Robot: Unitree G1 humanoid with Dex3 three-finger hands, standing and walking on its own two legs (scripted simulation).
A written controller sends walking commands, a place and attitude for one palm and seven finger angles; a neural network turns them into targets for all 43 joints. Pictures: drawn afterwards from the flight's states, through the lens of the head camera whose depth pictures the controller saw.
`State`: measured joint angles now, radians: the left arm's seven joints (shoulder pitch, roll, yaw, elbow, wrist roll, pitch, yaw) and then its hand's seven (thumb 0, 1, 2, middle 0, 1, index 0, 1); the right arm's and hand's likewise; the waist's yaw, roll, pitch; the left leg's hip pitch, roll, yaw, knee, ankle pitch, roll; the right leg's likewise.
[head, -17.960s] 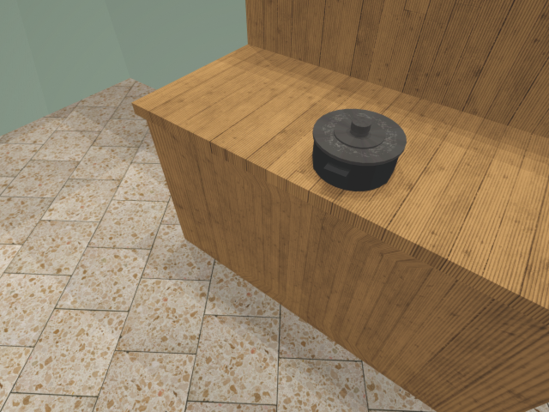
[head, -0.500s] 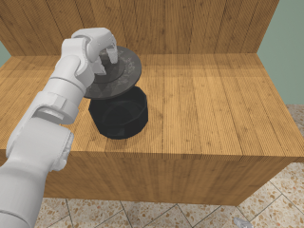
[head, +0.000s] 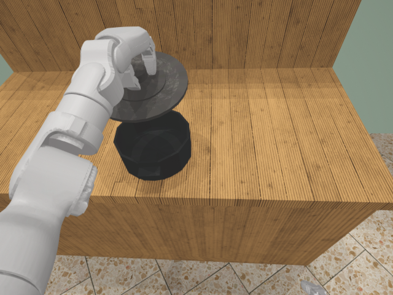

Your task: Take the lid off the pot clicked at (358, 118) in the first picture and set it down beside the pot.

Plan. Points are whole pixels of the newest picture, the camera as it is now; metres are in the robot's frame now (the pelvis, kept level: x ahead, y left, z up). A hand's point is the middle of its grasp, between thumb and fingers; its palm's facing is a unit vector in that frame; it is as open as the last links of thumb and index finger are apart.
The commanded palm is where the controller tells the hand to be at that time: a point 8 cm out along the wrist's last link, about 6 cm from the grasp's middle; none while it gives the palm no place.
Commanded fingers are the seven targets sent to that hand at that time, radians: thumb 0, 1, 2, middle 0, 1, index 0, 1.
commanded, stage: move the lid sideways beside the pot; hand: left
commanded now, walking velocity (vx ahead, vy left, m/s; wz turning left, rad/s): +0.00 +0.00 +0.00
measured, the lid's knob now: (136, 73) +0.51 +0.11 +0.20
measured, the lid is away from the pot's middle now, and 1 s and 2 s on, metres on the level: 0.01 0.14 0.23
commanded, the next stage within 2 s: lower the lid onto the table in 1.94 s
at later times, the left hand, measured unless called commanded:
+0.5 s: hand (91, 80) +0.48 +0.19 +0.21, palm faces -0.28 -0.01 -0.96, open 7.0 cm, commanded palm +0.48 +0.18 +0.28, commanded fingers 0.00 0.78 0.77 -0.92 -1.06 -0.93 -1.05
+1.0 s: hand (67, 74) +0.50 +0.24 +0.21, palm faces -0.29 -0.03 -0.96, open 7.0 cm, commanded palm +0.49 +0.24 +0.28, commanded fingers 0.00 0.78 0.77 -0.92 -1.06 -0.93 -1.05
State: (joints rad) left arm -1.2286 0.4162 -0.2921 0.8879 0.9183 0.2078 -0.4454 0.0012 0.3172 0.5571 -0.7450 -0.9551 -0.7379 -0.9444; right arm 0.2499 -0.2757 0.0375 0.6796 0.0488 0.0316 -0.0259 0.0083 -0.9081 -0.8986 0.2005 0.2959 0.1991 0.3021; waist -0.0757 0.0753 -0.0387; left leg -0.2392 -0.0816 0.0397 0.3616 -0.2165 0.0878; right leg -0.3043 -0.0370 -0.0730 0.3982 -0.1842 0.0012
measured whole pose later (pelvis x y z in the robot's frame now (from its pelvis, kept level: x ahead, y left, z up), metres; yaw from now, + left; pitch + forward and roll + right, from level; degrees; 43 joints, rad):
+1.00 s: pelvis +0.01 +0.02 +0.00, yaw +0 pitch +8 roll -2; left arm -1.23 0.67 -0.17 0.98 0.97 0.08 -0.51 0.00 0.32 0.55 -0.74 -0.96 -0.73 -0.95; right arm 0.30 -0.28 0.02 0.69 0.06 0.11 -0.03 0.01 -0.91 -0.90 0.20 0.30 0.20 0.30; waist -0.11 0.06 -0.04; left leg -0.29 -0.09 0.03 0.38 -0.24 0.11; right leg -0.33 -0.04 -0.08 0.36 -0.17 0.02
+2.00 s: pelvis +0.01 +0.02 +0.00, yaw +2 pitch +10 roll -2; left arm -1.27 0.84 -0.14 1.08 1.00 -0.04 -0.52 0.00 0.32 0.55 -0.74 -0.96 -0.73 -0.95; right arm 0.32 -0.29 0.02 0.73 0.07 0.12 -0.06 0.01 -0.91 -0.90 0.20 0.30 0.20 0.30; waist -0.11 0.04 -0.04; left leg -0.35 -0.08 -0.01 0.43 -0.25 0.11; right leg -0.34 -0.02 -0.07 0.34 -0.17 0.02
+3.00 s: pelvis +0.02 +0.01 -0.01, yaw +1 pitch +12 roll -3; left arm -1.17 0.85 -0.09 1.13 0.99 -0.12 -0.48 0.00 0.33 0.55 -0.74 -0.96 -0.73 -0.95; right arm 0.31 -0.29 0.02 0.72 0.07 0.18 -0.07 0.00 -0.91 -0.90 0.20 0.30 0.20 0.30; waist -0.12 0.04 -0.04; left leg -0.41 -0.06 0.00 0.49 -0.29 0.10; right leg -0.40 0.00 -0.06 0.38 -0.19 0.02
